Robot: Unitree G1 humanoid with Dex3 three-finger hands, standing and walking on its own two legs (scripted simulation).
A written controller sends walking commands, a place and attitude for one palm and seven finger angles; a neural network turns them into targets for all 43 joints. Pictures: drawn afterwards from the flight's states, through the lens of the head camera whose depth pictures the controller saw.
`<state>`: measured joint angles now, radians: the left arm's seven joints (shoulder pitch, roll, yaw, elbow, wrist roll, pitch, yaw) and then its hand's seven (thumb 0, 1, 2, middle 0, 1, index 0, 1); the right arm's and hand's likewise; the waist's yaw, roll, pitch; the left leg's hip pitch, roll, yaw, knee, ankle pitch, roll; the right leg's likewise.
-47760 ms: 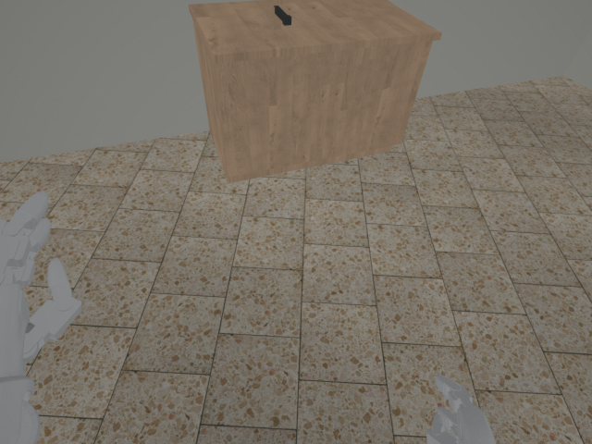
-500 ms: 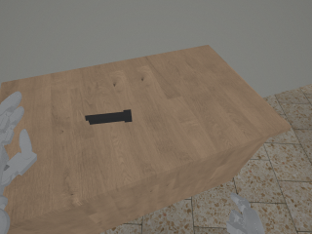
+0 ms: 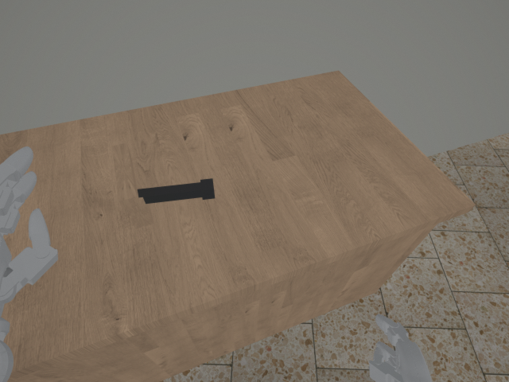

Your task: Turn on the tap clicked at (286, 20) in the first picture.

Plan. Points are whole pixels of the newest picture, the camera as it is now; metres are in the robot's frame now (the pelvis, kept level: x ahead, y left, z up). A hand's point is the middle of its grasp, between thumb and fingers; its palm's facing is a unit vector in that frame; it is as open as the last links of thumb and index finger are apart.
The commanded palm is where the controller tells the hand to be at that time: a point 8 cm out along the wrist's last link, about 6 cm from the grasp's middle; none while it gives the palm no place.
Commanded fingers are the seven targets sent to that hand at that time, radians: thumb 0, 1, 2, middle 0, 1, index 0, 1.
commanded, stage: shuffle to correct the standing spot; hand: left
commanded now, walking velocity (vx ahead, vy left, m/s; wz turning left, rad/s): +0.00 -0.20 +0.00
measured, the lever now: (207, 189) +0.45 +0.12 +0.00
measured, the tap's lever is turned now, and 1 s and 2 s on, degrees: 79 79 79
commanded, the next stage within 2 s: come to a stop and stand still in 1.54 s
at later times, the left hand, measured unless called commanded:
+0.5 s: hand (43, 252) +0.22 +0.25 +0.17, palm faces +0.33 -0.85 -0.41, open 7.5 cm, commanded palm +0.16 +0.29 +0.18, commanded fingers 0.00 0.90 0.90 -0.20 -0.30 -0.20 -0.30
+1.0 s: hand (48, 258) +0.22 +0.24 +0.16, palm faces +0.33 -0.86 -0.40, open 7.5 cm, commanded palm +0.16 +0.28 +0.18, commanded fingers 0.00 0.90 0.90 -0.20 -0.30 -0.20 -0.30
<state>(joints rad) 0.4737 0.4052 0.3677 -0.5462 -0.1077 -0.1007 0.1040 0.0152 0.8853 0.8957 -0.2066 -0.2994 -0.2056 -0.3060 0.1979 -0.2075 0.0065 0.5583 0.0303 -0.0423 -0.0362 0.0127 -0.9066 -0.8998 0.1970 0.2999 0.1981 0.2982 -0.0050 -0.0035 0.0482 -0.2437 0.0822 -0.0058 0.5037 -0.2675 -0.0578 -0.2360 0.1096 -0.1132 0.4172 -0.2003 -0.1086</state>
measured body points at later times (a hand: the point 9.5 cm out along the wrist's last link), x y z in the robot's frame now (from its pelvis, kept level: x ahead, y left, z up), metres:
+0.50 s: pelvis +0.00 +0.01 +0.00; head +0.03 +0.01 +0.45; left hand +0.20 +0.29 +0.19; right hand +0.18 -0.22 -0.08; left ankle +0.00 +0.16 -0.74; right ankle +0.02 -0.03 -0.74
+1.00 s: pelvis +0.00 +0.00 +0.00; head +0.02 +0.00 +0.45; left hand +0.19 +0.29 +0.19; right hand +0.17 -0.23 -0.08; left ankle +0.00 +0.16 -0.74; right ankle +0.02 -0.03 -0.74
